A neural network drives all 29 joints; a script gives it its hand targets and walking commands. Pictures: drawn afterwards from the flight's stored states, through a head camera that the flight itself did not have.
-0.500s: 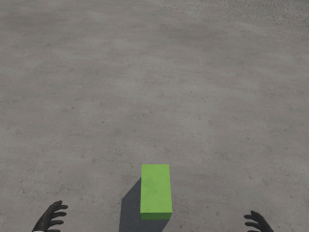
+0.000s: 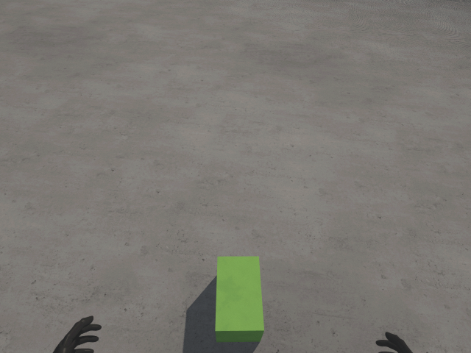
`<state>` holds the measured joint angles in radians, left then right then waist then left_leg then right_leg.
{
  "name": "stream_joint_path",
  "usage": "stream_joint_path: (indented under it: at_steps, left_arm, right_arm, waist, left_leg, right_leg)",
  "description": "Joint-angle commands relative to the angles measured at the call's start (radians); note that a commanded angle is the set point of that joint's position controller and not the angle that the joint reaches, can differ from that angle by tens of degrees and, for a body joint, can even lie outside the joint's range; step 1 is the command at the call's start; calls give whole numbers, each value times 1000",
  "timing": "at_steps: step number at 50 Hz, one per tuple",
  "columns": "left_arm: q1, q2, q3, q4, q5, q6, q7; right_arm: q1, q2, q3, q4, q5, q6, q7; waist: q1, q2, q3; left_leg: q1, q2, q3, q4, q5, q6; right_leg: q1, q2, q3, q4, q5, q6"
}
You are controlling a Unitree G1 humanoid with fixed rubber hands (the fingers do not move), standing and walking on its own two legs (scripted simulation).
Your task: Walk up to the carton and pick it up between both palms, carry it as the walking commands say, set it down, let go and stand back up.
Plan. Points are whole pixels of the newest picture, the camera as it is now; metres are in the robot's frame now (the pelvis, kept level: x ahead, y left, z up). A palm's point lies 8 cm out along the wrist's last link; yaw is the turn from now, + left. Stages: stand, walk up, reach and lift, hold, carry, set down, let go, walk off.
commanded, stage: stand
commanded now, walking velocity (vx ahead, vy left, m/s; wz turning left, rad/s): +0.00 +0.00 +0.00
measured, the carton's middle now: (238, 298) +0.45 -0.01 -0.69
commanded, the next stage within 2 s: none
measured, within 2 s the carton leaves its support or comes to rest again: neither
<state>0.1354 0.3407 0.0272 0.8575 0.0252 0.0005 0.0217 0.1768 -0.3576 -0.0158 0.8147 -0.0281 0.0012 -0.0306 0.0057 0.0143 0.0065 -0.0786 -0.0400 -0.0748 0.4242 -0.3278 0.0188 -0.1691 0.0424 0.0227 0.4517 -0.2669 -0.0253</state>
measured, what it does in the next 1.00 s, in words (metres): stands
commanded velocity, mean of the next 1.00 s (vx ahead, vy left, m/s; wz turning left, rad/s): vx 0.00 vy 0.00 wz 0.00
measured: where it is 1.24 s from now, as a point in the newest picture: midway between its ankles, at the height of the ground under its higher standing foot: outside the picture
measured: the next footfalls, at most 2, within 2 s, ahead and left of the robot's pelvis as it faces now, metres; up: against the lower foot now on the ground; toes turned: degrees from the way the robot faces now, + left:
none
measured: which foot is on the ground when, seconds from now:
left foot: down 0.00-1.00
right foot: down 0.00-1.00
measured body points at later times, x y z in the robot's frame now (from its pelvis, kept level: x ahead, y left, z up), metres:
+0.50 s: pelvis -0.02 +0.00 +0.01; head -0.02 -0.01 +0.46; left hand +0.09 +0.31 -0.10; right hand +0.08 -0.31 -0.11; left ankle -0.06 +0.11 -0.74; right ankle -0.02 -0.10 -0.74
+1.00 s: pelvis -0.03 -0.01 +0.01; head -0.03 -0.01 +0.46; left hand +0.07 +0.31 -0.10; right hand +0.07 -0.32 -0.11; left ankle -0.06 +0.11 -0.74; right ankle -0.02 -0.10 -0.74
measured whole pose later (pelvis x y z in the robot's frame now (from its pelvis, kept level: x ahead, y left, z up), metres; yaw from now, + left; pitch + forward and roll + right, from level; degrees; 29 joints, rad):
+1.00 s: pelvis -0.03 -0.01 +0.01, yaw +0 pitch -2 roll +0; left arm 0.11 0.39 0.00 1.04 0.01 -0.02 0.01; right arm 0.15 -0.39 0.00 1.00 -0.02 -0.01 -0.02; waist 0.01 0.01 0.02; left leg -0.05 -0.03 -0.07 0.33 -0.24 0.01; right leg -0.14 0.04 0.03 0.35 -0.17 -0.03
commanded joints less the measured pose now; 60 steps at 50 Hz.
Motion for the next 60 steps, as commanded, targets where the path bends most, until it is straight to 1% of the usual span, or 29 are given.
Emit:
stream_joint_path:
  at_steps: [1,14,25,41,60]
  left_arm:
    - [-37,157,32,-39,-1,-13,3]
    - [-47,179,21,33,-6,-18,-1]
    - [-52,195,12,81,-8,-22,-3]
    - [-61,213,4,125,-12,-25,-5]
    - [-71,223,3,152,-15,-27,-6]
  right_arm:
    - [-25,-156,-33,-39,1,-14,-3]
    - [-35,-174,-22,37,5,-20,3]
    - [-42,-184,-16,86,8,-23,6]
    - [-52,-195,-11,133,12,-25,10]
    - [-60,-203,-9,162,14,-26,11]
  waist:
    - [1,-5,-49]
    - [2,-10,-18]
    - [4,-11,-8]
    - [4,-12,-7]
    - [3,-13,-11]
  left_leg:
    - [-58,118,-77,-55,373,-15]
    - [-60,124,-87,-108,277,-9]
    - [-62,128,-93,-132,231,-6]
    - [-54,133,-96,-146,220,-3]
    - [-45,137,-95,-153,232,0]
  right_leg:
    - [95,-123,111,-38,348,-7]
    - [89,-134,129,-94,273,-7]
    - [86,-139,139,-120,239,-8]
    - [83,-146,145,-139,235,-10]
    - [90,-151,144,-150,251,-13]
